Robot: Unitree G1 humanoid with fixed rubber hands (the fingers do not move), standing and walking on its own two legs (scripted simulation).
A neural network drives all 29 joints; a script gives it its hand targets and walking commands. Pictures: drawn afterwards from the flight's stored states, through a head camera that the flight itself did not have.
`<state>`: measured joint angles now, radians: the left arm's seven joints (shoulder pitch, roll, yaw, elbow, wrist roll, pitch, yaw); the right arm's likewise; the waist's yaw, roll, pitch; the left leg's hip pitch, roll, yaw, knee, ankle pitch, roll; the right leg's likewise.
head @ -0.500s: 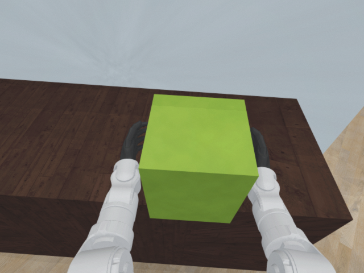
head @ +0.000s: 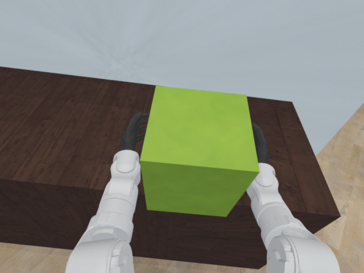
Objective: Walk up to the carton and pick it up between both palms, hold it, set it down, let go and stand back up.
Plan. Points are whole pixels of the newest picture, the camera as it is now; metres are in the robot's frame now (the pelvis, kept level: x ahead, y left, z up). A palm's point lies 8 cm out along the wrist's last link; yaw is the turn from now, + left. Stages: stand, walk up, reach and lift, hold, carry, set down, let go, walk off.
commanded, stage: reach and lift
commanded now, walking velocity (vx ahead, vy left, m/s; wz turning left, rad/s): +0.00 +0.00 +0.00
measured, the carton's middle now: (193, 156) +0.39 -0.01 +0.04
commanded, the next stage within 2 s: none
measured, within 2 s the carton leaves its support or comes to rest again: neither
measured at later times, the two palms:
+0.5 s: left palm (118, 124) +0.38 +0.16 +0.15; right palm (263, 134) +0.38 -0.14 +0.14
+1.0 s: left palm (117, 116) +0.37 +0.15 +0.18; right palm (270, 130) +0.36 -0.15 +0.17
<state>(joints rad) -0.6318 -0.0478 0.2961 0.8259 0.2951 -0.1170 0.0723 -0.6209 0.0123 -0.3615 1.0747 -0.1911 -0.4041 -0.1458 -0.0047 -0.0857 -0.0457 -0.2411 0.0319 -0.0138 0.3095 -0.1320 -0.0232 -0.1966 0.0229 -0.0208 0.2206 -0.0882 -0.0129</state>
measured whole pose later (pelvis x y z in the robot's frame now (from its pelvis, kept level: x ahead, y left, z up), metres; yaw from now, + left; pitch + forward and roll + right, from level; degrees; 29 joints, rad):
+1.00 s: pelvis +0.00 +0.01 +0.00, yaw +1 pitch -7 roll -1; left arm -0.62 -0.05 0.24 0.20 0.28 0.62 0.05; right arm -0.66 -0.08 -0.03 0.59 0.18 0.25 -0.18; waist -0.08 -0.05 0.03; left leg -0.06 0.01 -0.02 0.38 -0.19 0.00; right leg -0.01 0.01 -0.03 0.29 -0.15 0.01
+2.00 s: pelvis +0.00 +0.01 +0.00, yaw +2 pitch -7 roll -2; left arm -0.72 0.00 0.30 0.28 0.27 0.72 0.02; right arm -0.82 -0.11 0.00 0.67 0.26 0.39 -0.21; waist -0.10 -0.04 -0.04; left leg -0.07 0.02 -0.04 0.40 -0.20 -0.01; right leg 0.00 0.01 -0.05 0.28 -0.15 0.00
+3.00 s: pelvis +0.00 +0.00 +0.00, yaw +2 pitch -7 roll -1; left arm -0.74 0.01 0.31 0.23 0.25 0.82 0.02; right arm -0.87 -0.13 0.02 0.64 0.32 0.51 -0.25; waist -0.08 -0.02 -0.08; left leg -0.08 0.02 -0.04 0.40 -0.20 -0.02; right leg -0.02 0.02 -0.04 0.30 -0.16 0.00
